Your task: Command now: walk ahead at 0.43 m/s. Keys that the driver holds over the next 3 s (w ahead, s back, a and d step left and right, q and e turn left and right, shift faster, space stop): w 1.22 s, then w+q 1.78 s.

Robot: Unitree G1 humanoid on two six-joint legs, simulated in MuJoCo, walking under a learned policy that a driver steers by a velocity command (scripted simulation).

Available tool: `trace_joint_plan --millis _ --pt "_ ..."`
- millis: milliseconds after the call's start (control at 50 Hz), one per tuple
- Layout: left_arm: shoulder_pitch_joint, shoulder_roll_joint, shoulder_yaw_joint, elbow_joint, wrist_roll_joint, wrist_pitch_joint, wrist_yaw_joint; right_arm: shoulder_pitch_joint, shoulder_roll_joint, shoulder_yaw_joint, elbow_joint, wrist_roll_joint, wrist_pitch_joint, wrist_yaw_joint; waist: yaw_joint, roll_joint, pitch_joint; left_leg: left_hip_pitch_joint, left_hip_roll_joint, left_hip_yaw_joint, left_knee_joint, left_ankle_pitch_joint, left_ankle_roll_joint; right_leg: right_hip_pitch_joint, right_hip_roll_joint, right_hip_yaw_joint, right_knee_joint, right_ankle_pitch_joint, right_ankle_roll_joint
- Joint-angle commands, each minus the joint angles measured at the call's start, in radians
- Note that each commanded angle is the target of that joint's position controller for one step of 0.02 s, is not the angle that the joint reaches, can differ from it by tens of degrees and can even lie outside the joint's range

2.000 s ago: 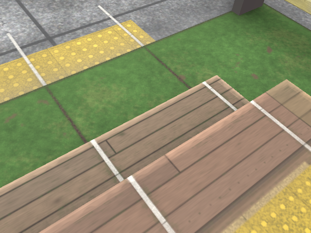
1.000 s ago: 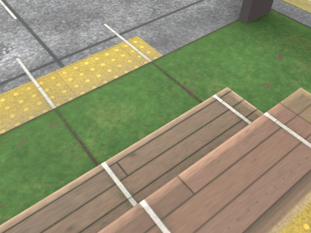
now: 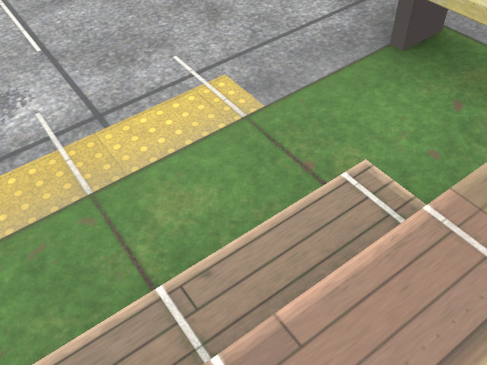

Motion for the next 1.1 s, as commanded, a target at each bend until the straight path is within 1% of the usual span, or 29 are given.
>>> trace_joint_plan --millis 20,140,220,280,320,340,360,380,400,420,440,460,500,540,620,720,820,840,860,880,900,920,940,960,980,1000,1020,1060,1100 --pt "0.035 0.115 0.005 -0.035 0.007 -0.011 0.01 -0.045 -0.058 -0.02 -0.062 -0.011 -0.003 0.008 -0.005 -0.128 0.089 -0.239 0.076 -0.023 -0.077 0.126 -0.016 0.105 -0.235 0.258 -0.289 0.167 -0.115" --pt "0.105 0.143 0.005 -0.042 0.006 0.006 0.043 -0.278 0.0 -0.001 -0.152 -0.014 0.002 0.021 0.038 -0.109 0.124 -0.226 0.039 0.036 -0.43 0.336 -0.056 0.094 -0.206 0.129 -0.327 0.344 -0.117" --pt "0.167 0.132 0.006 -0.027 -0.006 0.019 0.044 -0.411 0.0 0.006 -0.207 -0.009 -0.008 0.048 0.059 -0.091 0.167 -0.211 0.007 0.047 -0.572 0.369 -0.026 0.158 -0.23 0.1 -0.32 0.377 -0.117" --pt "0.157 0.161 0.022 -0.032 -0.005 0.029 0.05 -0.412 -0.026 -0.001 -0.229 -0.007 -0.019 0.068 0.022 -0.125 0.128 -0.118 -0.022 0.051 -0.623 0.321 0.004 0.23 -0.254 0.079 -0.251 0.534 -0.103" --pt "0.121 0.192 0.036 -0.044 0.0 0.04 0.052 -0.254 -0.091 -0.033 -0.195 -0.003 -0.018 0.061 -0.074 -0.175 0.01 0.08 -0.083 0.076 -0.59 0.239 0.038 0.278 -0.259 0.076 -0.079 0.881 -0.079" --pt "0.096 0.188 0.034 -0.053 0.002 0.05 0.054 -0.074 -0.134 -0.057 -0.143 -0.002 -0.013 0.053 -0.167 -0.166 -0.093 0.29 -0.1 0.087 -0.601 0.261 0.068 0.238 -0.223 0.044 0.127 0.957 -0.05" --pt "0.117 0.161 0.022 -0.073 0.014 0.055 0.055 0.11 -0.194 -0.074 -0.104 -0.02 -0.007 0.042 -0.215 -0.064 -0.235 0.623 0.072 -0.109 -0.555 0.283 0.127 0.0 -0.175 0.024 0.446 0.686 -0.024" --pt "0.289 -0.007 -0.024 -0.066 0.009 0.036 0.034 0.186 -0.24 -0.078 -0.07 -0.027 -0.01 0.049 -0.118 0.215 -0.437 0.975 0.322 -0.616 -0.667 0.027 0.321 -0.375 0.036 0.071 0.839 -0.146 0.031" --pt "0.233 0.068 -0.005 -0.051 -0.02 0.007 0.023 0.187 -0.143 -0.052 -0.064 -0.023 -0.006 0.051 -0.151 0.165 -0.429 0.943 0.318 -0.762 -0.808 -0.07 0.303 -0.486 0.033 0.22 0.984 -0.297 0.006" --pt "0.101 0.137 0.016 -0.102 -0.047 -0.009 0.022 0.092 -0.101 -0.039 -0.07 -0.019 -0.011 0.051 -0.141 0.121 -0.236 0.794 0.289 -0.592 -0.828 -0.024 0.249 -0.574 -0.021 0.195 1.026 -0.239 -0.012" --pt "0.019 0.155 0.02 -0.128 -0.047 -0.017 0.032 -0.003 -0.082 -0.03 -0.091 -0.025 -0.019 0.051 -0.111 0.004 -0.139 0.61 0.26 -0.463 -0.856 0.092 0.219 -0.548 -0.074 0.168 0.988 -0.138 -0.017" --pt "-0.009 0.153 0.03 -0.135 -0.032 -0.013 0.045 -0.066 -0.065 -0.024 -0.096 -0.039 -0.028 0.055 -0.071 -0.034 -0.068 0.452 0.222 -0.358 -0.878 0.24 0.196 -0.497 -0.107 0.153 0.927 -0.072 -0.011" --pt "0.047 0.112 0.035 -0.133 -0.026 0.014 0.05 -0.098 -0.011 -0.008 -0.083 -0.055 -0.04 0.062 -0.009 0.007 -0.053 0.318 0.165 -0.244 -0.927 0.289 0.176 -0.39 -0.151 0.163 0.838 -0.018 -0.017" --pt "0.043 0.092 0.037 -0.143 -0.029 0.036 0.056 -0.063 -0.029 -0.01 -0.06 -0.044 -0.043 0.051 0.003 0.03 -0.017 0.262 0.153 -0.197 -0.976 0.264 0.188 -0.391 -0.171 0.149 0.749 -0.018 -0.006" --pt "-0.134 0.123 0.044 -0.224 -0.008 0.046 0.061 0.018 -0.089 -0.021 -0.032 -0.043 -0.032 0.01 -0.024 0.0 0.051 0.281 0.157 -0.172 -1.034 0.219 0.19 -0.539 -0.191 0.143 0.522 0.185 0.032" --pt "-0.282 0.1 0.031 -0.262 -0.005 0.027 0.034 0.093 -0.114 -0.024 0.003 -0.023 -0.019 -0.006 -0.075 0.003 0.068 0.34 0.117 -0.073 -1.031 0.263 0.155 -0.486 -0.145 0.098 0.218 0.411 0.036" --pt "-0.404 0.106 0.017 -0.314 -0.019 0.007 0.009 0.156 -0.128 -0.034 0.037 -0.024 0.015 -0.002 -0.104 0.012 0.081 0.486 0.169 -0.067 -0.947 0.336 0.161 -0.494 -0.109 0.065 0.168 0.281 0.033" --pt "-0.393 0.118 0.02 -0.317 -0.02 0.005 0.004 0.145 -0.137 -0.038 0.036 -0.023 0.021 -0.003 -0.086 0.026 0.087 0.494 0.18 -0.067 -0.923 0.357 0.152 -0.468 -0.107 0.07 0.145 0.234 0.021" --pt "-0.303 0.157 0.036 -0.295 -0.023 -0.002 -0.006 0.113 -0.147 -0.043 0.033 -0.032 0.02 -0.009 -0.03 0.064 0.044 0.513 0.226 -0.075 -0.865 0.477 0.142 -0.395 -0.125 0.115 0.207 0.278 -0.003" --pt "-0.204 0.193 0.052 -0.264 -0.022 -0.007 -0.013 0.051 -0.146 -0.044 0.012 -0.028 0.023 -0.014 0.032 0.061 -0.003 0.519 0.202 -0.043 -0.767 0.613 0.115 -0.301 -0.099 0.101 0.183 0.215 -0.024" --pt "-0.033 0.236 0.075 -0.204 -0.019 -0.008 -0.014 0.023 -0.129 -0.037 -0.003 -0.02 0.03 -0.013 0.105 0.033 -0.092 0.467 0.145 -0.013 -0.566 0.7 0.096 -0.09 -0.047 0.053 0.159 0.203 -0.045" --pt "0.114 0.283 0.093 -0.158 -0.011 -0.006 -0.011 0.029 -0.107 -0.026 -0.02 -0.019 0.031 -0.012 0.154 -0.073 -0.174 0.341 0.065 0.031 -0.273 0.556 0.062 0.114 -0.114 0.118 0.088 0.223 -0.09" --pt "0.125 0.323 0.095 -0.146 -0.011 -0.002 -0.02 0.21 0.037 0.003 -0.009 -0.031 0.02 0.003 0.033 -0.334 -0.239 -0.056 -0.112 0.035 0.104 -0.205 -0.006 0.409 -0.324 0.494 0.041 0.146 -0.255" --pt "0.138 0.239 0.072 -0.147 -0.024 -0.006 -0.038 0.195 -0.006 0.0 -0.014 -0.005 -0.005 0.006 0.064 -0.34 -0.244 -0.226 -0.137 -0.114 0.212 -0.324 0.027 0.415 -0.352 0.715 -0.102 -0.003 -0.285" --pt "0.067 0.19 0.058 -0.161 -0.027 -0.008 -0.045 0.099 -0.088 -0.023 -0.046 0.028 -0.013 0.0 0.059 -0.232 -0.118 -0.289 -0.088 -0.129 0.244 -0.254 0.049 0.308 -0.346 0.623 -0.122 -0.015 -0.257" --pt "-0.016 0.169 0.048 -0.183 -0.016 -0.008 -0.049 0.05 -0.109 -0.029 -0.069 0.026 -0.007 -0.01 0.027 -0.137 -0.058 -0.26 -0.043 -0.112 0.222 -0.174 0.053 0.176 -0.328 0.532 -0.134 0.074 -0.238" --pt "-0.067 0.143 0.036 -0.196 -0.004 -0.009 -0.049 0.056 -0.097 -0.031 -0.067 0.007 0.006 -0.016 -0.006 -0.084 -0.039 -0.19 -0.002 -0.117 0.149 -0.124 0.041 0.059 -0.316 0.445 -0.144 0.163 -0.232" --pt "-0.085 0.122 0.028 -0.194 0.02 -0.015 -0.045 0.087 -0.072 -0.036 -0.065 -0.006 0.034 -0.01 -0.047 -0.068 -0.056 -0.07 0.042 -0.099 0.047 -0.071 0.022 -0.038 -0.27 0.368 -0.179 0.168 -0.224" --pt "-0.068 0.165 0.035 -0.191 0.021 -0.026 -0.041 0.083 -0.071 -0.044 -0.077 -0.016 0.043 0.0 -0.06 -0.051 -0.031 -0.095 0.051 -0.11 -0.035 0.061 0.014 -0.054 -0.244 0.314 -0.172 0.207 -0.216"
Next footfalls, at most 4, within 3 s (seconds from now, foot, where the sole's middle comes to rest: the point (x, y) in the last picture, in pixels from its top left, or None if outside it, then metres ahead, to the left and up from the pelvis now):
0.36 left None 0.39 0.13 -0.78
0.90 right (316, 319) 0.66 -0.12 -0.78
1.50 left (239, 264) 0.94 0.12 -0.93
2.16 right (288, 192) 1.41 -0.07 -1.07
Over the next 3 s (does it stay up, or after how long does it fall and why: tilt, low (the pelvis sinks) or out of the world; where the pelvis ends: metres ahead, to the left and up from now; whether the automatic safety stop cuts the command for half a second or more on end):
stays up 1.57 0.22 -0.29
